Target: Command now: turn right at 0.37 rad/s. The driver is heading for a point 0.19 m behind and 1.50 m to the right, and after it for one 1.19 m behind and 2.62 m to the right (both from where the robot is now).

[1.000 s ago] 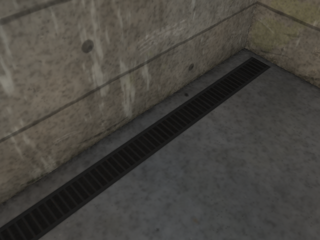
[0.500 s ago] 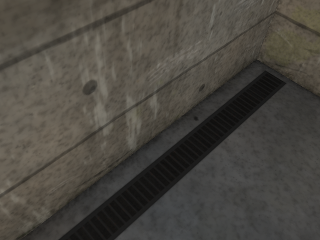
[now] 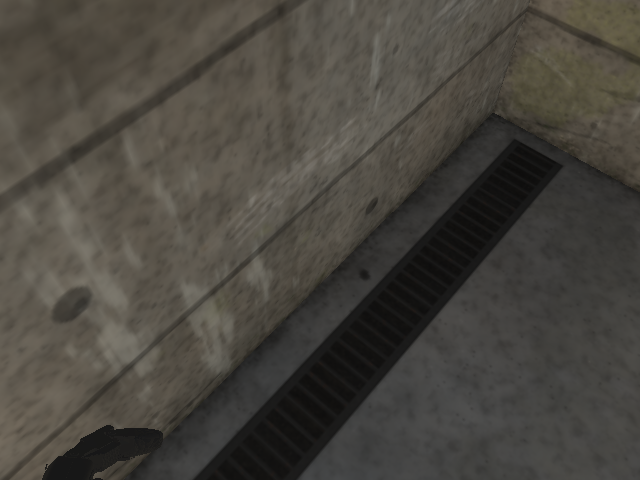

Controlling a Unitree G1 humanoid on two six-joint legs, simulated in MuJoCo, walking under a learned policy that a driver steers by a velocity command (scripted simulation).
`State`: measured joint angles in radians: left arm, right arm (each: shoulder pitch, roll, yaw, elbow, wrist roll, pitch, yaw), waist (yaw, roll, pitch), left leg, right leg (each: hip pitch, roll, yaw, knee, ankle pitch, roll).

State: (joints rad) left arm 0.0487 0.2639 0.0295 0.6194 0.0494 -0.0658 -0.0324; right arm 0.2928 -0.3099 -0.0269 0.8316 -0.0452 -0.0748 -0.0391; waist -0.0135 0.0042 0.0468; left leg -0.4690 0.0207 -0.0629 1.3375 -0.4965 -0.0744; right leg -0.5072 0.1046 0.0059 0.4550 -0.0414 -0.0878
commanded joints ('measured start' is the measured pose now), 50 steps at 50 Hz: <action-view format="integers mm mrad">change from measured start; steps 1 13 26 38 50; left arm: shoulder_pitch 79 21 16 42 74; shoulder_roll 136 163 179 100 186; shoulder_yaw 40 44 81 64 76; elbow -76 -130 -182 -137 -109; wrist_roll -36 -42 -43 -65 -67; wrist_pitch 31 118 110 117 76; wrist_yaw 30 80 36 10 39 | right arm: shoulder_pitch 23 -33 -22 -44 -106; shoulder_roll -116 -88 -227 -222 -152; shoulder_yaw -19 -61 -101 -98 -71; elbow -86 -178 -148 -151 -215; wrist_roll -9 18 -31 30 41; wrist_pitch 44 70 26 68 43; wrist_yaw -31 -49 -15 -2 -22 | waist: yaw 31 4 9 -36 -10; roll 42 -147 279 281 -121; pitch -332 -192 -120 -100 -130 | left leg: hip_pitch -256 -242 338 352 -131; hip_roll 61 16 428 278 37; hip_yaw -58 -58 -418 56 -12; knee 83 -173 -1015 -964 -124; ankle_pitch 124 258 785 661 82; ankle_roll -18 -56 341 208 -19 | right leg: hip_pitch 478 221 -179 29 315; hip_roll -324 -193 51 -55 -278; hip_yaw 338 465 191 -66 346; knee -30 -147 533 309 -95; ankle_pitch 716 -328 -531 -301 264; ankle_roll -186 -91 87 130 -156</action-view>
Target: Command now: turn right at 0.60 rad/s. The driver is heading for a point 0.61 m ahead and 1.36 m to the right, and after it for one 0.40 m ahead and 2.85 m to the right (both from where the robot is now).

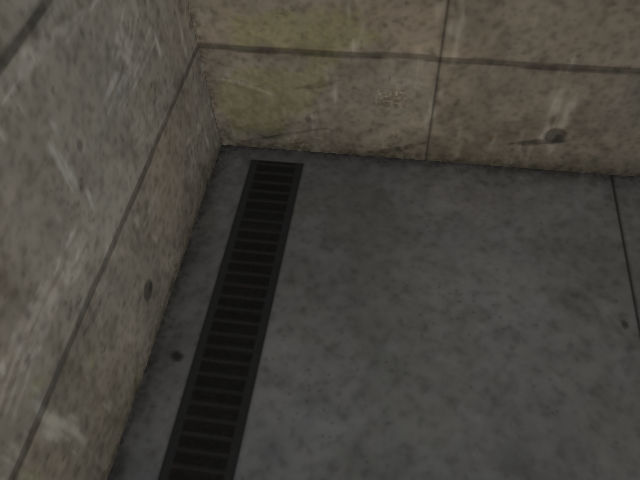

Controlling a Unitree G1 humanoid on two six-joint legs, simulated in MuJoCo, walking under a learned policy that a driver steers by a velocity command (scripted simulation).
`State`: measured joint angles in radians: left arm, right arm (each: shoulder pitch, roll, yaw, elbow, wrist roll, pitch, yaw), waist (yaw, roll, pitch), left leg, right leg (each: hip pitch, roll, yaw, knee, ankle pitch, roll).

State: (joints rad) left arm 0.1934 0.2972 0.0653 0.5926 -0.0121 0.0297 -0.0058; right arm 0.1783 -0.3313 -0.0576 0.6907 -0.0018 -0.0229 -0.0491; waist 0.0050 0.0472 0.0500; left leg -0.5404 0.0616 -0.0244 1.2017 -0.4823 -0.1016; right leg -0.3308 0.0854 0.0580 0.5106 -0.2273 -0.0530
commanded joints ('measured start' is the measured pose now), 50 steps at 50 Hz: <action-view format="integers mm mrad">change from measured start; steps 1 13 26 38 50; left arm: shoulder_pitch -71 -60 -68 -163 66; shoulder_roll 150 178 86 52 99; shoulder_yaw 39 55 42 11 26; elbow -77 -58 -30 -73 22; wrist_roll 2 -8 -24 -25 9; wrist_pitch -19 18 -25 -44 -90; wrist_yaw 16 27 21 -36 -9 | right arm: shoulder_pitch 18 -86 69 135 34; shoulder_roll -116 -58 -82 -164 -96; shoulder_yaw -37 -35 -48 -77 -28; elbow -73 -115 -84 13 -61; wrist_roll -2 5 -22 27 -23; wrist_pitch -9 -13 -35 -52 -112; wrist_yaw -9 39 -6 43 54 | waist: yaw -33 17 -52 -81 -8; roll -181 -199 77 75 -111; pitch -138 -140 -14 36 -64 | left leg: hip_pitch -39 118 472 468 -193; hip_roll -21 -111 182 253 70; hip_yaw -44 -69 -220 39 -50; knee -27 -518 -1038 -1032 -104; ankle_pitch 86 97 -1 207 302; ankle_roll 10 45 252 261 98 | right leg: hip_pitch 133 153 -478 -243 308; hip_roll -246 -217 -99 -156 -258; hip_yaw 286 477 19 -105 296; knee -154 -113 648 192 -328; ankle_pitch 442 292 -11 -8 218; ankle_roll -190 -171 125 25 -217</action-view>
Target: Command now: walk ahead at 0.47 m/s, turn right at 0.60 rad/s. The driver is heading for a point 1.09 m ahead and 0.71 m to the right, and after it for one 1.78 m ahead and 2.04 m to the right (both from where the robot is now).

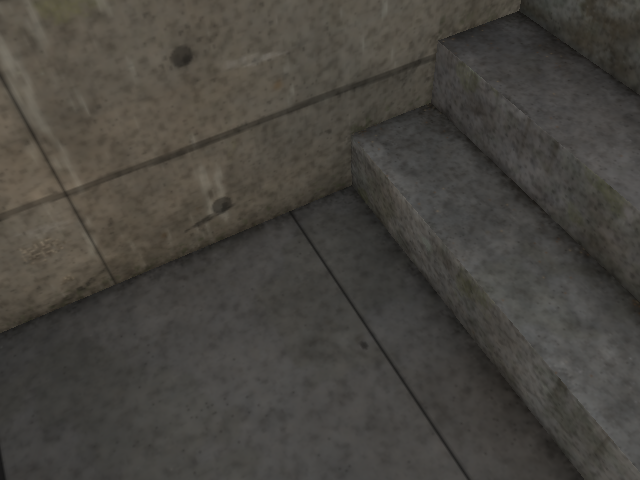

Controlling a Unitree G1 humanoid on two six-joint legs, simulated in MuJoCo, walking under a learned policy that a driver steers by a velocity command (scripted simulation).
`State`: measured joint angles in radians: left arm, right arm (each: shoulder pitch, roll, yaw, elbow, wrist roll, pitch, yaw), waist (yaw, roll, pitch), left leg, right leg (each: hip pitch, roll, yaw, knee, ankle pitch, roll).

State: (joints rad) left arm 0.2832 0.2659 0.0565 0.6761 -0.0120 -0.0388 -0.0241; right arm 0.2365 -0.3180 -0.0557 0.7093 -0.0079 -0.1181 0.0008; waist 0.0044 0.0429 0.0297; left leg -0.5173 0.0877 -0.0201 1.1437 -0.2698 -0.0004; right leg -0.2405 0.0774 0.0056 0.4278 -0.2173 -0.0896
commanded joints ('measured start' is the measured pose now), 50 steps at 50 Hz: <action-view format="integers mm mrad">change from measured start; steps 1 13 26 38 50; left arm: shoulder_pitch -13 186 59 -131 55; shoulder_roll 134 151 69 112 125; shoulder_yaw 35 46 21 9 -1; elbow -47 115 10 -96 0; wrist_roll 2 -15 -21 13 29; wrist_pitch -24 -12 25 43 -14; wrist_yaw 14 62 50 4 37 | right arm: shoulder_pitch -25 -393 -91 -72 -18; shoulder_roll -101 -78 -64 -192 -61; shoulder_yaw -28 -9 -23 -34 13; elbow -78 -174 -17 28 2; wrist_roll -22 6 7 36 5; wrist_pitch -9 -24 -4 59 48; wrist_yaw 7 46 1 12 22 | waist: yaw -14 62 4 -21 -31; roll -86 -136 31 35 -84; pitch -35 52 6 -28 -14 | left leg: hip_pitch -210 -22 366 496 -155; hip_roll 32 -106 173 168 -15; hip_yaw -40 -59 -158 183 19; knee -84 -708 -995 -797 231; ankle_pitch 113 397 213 838 8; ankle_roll -18 18 217 157 -81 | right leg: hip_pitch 193 242 -347 -197 73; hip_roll -235 -226 -195 -117 -307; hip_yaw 309 342 96 -89 222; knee -245 -164 721 349 -189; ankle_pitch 281 309 -124 -6 533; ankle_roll -181 -75 93 53 -192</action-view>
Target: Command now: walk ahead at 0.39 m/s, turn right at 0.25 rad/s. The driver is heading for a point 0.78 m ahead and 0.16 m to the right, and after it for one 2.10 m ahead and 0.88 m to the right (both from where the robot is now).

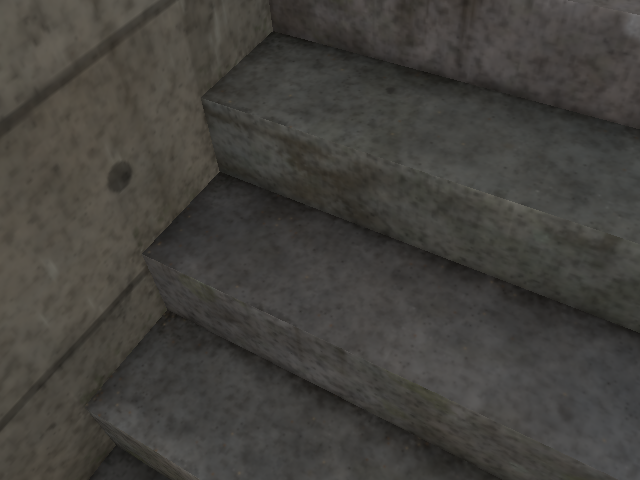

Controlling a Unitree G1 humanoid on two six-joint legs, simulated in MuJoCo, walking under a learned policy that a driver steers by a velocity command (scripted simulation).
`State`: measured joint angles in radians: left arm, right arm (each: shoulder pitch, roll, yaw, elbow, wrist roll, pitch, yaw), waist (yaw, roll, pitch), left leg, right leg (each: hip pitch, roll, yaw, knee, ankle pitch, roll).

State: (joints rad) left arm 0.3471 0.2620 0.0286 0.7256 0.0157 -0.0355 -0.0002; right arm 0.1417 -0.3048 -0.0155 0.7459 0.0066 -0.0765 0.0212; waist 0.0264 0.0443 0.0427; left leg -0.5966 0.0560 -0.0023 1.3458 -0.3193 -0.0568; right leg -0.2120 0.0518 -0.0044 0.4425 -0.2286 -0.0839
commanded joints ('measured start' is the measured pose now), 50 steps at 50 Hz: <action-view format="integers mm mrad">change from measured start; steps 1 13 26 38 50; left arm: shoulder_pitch -9 12 -69 -90 -83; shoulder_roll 118 80 95 26 94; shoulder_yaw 22 8 20 -2 18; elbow -41 53 231 343 278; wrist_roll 3 15 20 17 16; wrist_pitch -18 4 57 24 25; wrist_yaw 20 40 40 6 27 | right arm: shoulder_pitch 59 164 127 115 63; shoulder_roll -59 -107 30 33 12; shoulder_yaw -25 -48 3 -14 -30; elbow -43 14 84 101 101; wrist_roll -16 -50 -12 -29 6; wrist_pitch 11 23 117 120 95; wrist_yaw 2 -18 -65 -86 -100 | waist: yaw -54 -87 -56 -49 -3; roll -79 -29 -22 -73 -139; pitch -21 -126 -128 -30 83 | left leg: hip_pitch -58 589 438 421 209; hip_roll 13 41 112 38 -27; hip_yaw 15 -56 -122 -39 29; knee -33 -949 -1003 -984 -789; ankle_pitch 91 1135 273 255 -21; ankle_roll -28 133 138 60 72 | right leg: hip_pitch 25 10 127 39 -9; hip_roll -253 -81 -153 -126 -233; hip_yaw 164 91 98 112 319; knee -195 321 -59 -124 -293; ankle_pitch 638 502 207 261 -390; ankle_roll -173 36 139 63 -108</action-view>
